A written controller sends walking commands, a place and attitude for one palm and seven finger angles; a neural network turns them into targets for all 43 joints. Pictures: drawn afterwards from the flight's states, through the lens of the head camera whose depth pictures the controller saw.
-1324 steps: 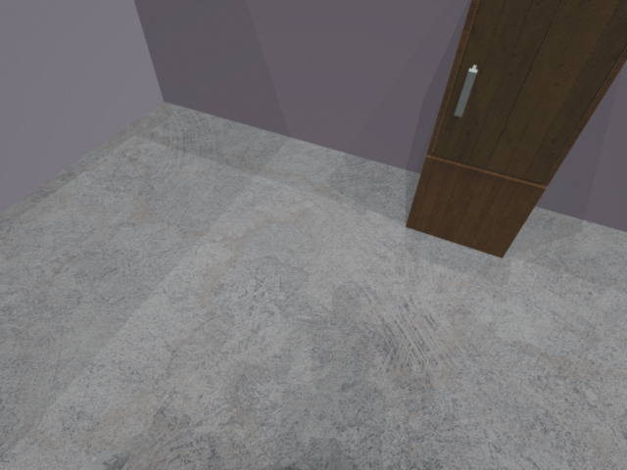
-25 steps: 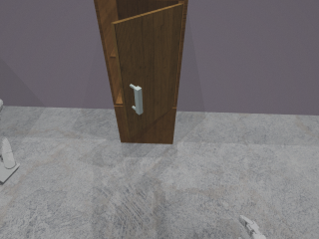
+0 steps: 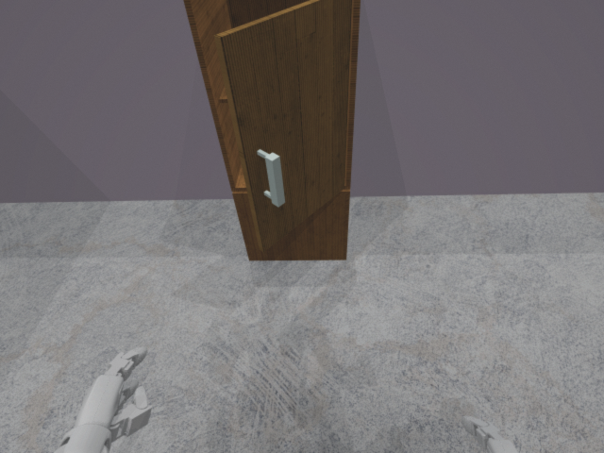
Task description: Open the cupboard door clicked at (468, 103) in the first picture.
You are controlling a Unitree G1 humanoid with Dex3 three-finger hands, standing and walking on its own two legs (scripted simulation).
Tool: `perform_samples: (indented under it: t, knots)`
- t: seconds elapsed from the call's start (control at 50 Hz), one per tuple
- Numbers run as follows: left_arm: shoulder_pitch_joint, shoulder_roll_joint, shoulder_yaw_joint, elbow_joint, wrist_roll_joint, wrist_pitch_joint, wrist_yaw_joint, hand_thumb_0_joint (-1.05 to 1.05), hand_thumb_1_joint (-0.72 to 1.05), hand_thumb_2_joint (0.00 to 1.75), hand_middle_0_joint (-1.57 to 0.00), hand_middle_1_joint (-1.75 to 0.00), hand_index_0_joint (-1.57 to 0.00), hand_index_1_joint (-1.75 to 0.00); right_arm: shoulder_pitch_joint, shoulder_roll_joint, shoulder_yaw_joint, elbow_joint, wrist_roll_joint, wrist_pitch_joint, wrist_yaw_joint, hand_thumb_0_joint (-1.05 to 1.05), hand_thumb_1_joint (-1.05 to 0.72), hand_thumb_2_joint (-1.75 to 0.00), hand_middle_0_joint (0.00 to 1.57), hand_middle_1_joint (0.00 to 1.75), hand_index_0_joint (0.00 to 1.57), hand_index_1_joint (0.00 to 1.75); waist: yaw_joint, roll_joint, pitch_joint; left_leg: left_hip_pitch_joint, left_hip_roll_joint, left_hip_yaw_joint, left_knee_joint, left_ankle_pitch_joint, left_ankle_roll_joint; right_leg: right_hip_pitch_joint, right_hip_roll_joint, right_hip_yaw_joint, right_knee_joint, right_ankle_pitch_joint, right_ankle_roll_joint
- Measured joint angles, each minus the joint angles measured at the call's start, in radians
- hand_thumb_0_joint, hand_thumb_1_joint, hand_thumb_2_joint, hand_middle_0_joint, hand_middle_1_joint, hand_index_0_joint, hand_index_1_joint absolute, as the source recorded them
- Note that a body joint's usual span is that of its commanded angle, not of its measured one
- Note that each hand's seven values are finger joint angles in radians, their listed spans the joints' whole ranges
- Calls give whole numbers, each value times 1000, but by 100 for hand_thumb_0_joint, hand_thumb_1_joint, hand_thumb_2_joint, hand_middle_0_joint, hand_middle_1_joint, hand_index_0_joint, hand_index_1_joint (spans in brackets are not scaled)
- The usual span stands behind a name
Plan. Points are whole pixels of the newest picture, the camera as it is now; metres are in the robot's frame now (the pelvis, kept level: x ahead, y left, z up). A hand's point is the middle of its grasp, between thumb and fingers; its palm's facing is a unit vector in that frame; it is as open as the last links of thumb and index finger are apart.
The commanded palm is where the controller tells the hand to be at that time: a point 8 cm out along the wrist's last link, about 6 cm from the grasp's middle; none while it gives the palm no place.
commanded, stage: let the arm hang, fingers relaxed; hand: left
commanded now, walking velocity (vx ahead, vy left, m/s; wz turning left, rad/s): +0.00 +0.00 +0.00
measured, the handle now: (269, 177) +0.74 +0.11 -0.07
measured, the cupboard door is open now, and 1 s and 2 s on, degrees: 49 49 49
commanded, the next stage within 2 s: look to check the result in 0.92 s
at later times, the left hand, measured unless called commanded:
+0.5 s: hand out of the picture +0.03 +0.24 -0.14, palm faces +0.00 -0.94 -0.34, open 7.3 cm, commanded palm none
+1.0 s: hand out of the picture +0.12 +0.19 -0.15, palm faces -0.02 -0.97 -0.25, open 7.4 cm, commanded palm none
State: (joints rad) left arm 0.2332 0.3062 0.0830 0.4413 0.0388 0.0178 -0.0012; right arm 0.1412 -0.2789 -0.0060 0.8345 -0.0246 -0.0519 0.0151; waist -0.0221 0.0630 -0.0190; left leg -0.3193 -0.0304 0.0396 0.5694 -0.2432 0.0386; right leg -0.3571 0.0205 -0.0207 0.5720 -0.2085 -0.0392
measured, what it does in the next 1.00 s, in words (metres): shifts its weight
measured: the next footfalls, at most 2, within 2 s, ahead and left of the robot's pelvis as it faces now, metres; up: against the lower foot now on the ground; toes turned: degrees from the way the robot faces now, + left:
none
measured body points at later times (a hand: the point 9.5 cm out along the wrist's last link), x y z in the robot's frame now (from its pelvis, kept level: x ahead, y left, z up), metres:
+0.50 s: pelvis +0.02 +0.00 +0.01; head +0.03 -0.02 +0.46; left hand +0.03 +0.29 -0.12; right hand +0.03 -0.25 -0.15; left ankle +0.04 +0.10 -0.73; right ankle +0.06 -0.09 -0.73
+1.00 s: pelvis +0.05 -0.01 +0.02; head +0.07 -0.01 +0.47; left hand +0.12 +0.24 -0.13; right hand +0.08 -0.27 -0.14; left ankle +0.04 +0.10 -0.73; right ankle +0.06 -0.09 -0.73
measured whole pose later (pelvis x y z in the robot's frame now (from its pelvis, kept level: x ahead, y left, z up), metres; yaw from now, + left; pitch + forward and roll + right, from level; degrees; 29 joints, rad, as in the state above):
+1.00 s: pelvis +0.05 -0.01 +0.02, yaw -1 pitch -1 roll +0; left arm 0.15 0.22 0.00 1.13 0.01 -0.02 0.01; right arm 0.19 -0.25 -0.01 1.14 -0.02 -0.01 -0.02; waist -0.01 0.01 0.04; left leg -0.11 -0.02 0.04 0.33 -0.21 0.02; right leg -0.15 0.04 -0.01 0.35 -0.18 -0.05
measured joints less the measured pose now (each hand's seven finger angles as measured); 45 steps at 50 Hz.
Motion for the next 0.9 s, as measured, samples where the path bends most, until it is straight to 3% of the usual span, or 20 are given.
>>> perform_samples:
  t: [0.06, 0.14, 0.22, 0.36, 0.58, 0.9]
  knots:
    - [-1, -59, -67, 194, -1, 26, -10, 1, 91, 90, -19, -30, -19, -30, 30, 3, 1, 34, -7, 29, 5, 1, -90, -90, 20, 30, 21, 30, -14, -43, 38, 8, 2, 2, -4, 2, -3, 5, 3, 2, 0, 1, -5]
    - [19, -120, -104, 375, -13, 29, -8, 1, 92, 89, -20, -30, -20, -30, 90, 8, 1, 104, -11, 53, 0, 1, -90, -90, 20, 30, 21, 30, -10, -97, 83, 27, 10, -2, -34, 16, -9, 29, 11, -1, -41, 21, -7]
    - [27, -88, -78, 482, -19, 8, 3, -1, 97, 89, -21, -30, -20, -30, 147, 16, -2, 178, -9, 69, -11, 1, -90, -90, 20, 30, 20, 30, 10, -112, 100, 42, 17, -17, -70, 33, -14, 59, 19, -14, -101, 47, -13]
    - [45, -37, -67, 626, -24, -2, 5, 0, 94, 89, -20, -30, -20, -30, 175, 18, -12, 246, -3, 70, -22, 1, -90, -90, 20, 30, 20, 30, 18, -65, 85, 88, 16, -17, -119, 40, -11, 109, 19, -12, -159, 59, -9]
    - [-19, -34, -72, 689, -28, -22, 16, 0, 91, 90, -20, -30, -19, -30, 90, 43, 0, 272, 2, 48, -21, 1, -90, -90, 20, 30, 20, 30, 23, -11, 56, 152, 5, -6, -180, 46, -5, 154, 10, 3, -184, 49, -1]
    - [-90, -93, -83, 681, -27, -40, 15, 0, 91, 90, -20, -30, -20, -30, 36, 33, -2, 293, 0, 37, -28, 1, -90, -90, 20, 30, 20, 30, 12, -45, 53, 204, 11, -1, -229, 39, -14, 195, 19, 11, -216, 36, -5]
